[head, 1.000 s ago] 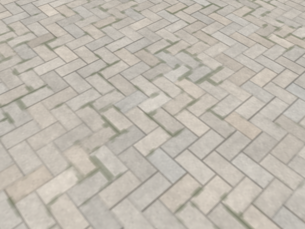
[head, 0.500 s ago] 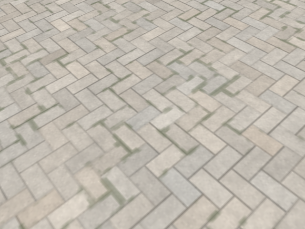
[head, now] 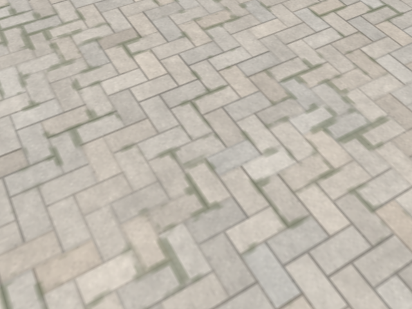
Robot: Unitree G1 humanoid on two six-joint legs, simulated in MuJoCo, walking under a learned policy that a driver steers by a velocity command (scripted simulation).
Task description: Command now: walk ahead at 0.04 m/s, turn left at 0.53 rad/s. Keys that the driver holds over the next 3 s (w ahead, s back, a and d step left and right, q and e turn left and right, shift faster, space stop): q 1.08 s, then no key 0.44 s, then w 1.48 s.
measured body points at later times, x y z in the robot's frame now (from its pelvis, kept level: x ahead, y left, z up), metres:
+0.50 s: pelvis +0.04 -0.05 +0.01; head +0.08 -0.05 +0.46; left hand +0.09 +0.26 -0.08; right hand +0.27 -0.27 -0.09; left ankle +0.00 +0.08 -0.67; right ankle +0.09 -0.17 -0.73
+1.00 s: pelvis +0.03 -0.02 +0.01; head +0.05 +0.02 +0.46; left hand +0.02 +0.31 -0.09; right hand +0.33 -0.16 -0.07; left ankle -0.01 +0.07 -0.73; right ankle +0.14 -0.13 -0.70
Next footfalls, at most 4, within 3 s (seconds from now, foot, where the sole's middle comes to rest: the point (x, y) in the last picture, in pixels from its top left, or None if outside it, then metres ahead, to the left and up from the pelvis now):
0.22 right None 0.12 -0.16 -0.77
0.64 left None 0.03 0.09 -0.77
1.08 right None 0.16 -0.09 -0.77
1.42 left None -0.04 0.09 -0.77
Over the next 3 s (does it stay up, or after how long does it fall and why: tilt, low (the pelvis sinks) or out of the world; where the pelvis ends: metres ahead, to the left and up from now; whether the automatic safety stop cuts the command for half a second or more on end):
stays up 0.56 0.41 0.00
